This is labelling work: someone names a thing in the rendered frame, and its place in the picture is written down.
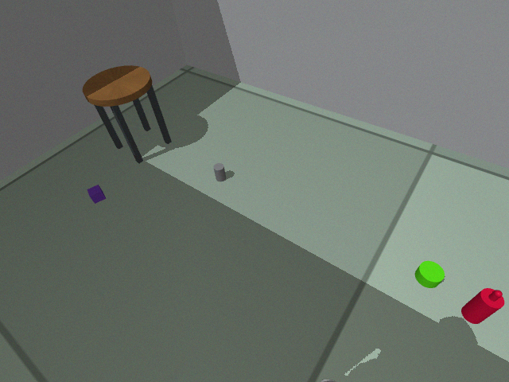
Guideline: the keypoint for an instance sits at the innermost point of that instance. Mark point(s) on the stool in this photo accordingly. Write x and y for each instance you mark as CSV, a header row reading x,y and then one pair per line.
x,y
119,85

